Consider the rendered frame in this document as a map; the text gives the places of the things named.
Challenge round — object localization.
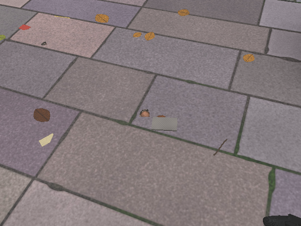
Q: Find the robot right hand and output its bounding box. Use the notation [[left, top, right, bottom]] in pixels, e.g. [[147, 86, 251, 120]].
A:
[[262, 214, 301, 226]]

